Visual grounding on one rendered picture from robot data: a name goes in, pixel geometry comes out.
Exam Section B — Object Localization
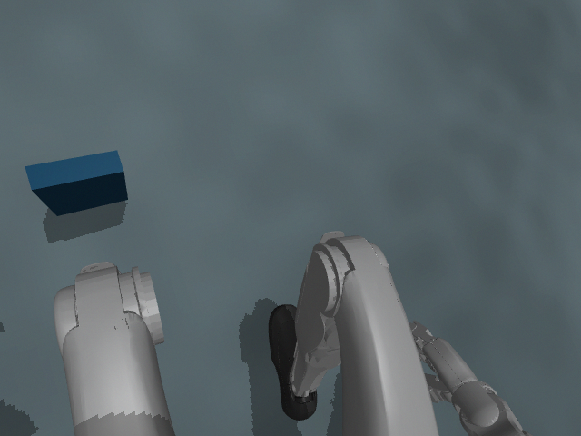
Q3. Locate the right robot hand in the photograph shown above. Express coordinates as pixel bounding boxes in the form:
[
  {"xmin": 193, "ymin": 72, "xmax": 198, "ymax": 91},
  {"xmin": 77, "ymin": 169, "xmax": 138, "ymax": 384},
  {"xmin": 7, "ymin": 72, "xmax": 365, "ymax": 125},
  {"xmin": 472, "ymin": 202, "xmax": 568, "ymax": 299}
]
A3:
[{"xmin": 409, "ymin": 321, "xmax": 478, "ymax": 403}]

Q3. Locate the right robot foot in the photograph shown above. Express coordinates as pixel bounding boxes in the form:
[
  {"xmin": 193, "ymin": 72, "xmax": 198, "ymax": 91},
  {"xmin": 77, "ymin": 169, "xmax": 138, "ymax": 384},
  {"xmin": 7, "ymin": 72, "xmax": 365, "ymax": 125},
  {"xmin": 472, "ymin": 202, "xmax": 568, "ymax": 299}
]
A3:
[{"xmin": 269, "ymin": 304, "xmax": 317, "ymax": 421}]

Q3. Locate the right robot arm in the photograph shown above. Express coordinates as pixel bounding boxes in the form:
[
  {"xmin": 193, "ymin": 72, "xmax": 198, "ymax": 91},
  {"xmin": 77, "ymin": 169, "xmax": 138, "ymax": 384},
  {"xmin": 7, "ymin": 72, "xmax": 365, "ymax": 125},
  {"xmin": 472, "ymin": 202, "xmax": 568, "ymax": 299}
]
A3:
[{"xmin": 451, "ymin": 381, "xmax": 533, "ymax": 436}]

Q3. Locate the carton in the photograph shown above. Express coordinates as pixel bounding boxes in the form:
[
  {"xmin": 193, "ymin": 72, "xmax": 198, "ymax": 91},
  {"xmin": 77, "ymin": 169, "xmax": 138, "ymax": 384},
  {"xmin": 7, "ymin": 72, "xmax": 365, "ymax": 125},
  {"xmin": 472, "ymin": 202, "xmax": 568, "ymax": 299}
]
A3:
[{"xmin": 25, "ymin": 150, "xmax": 128, "ymax": 216}]

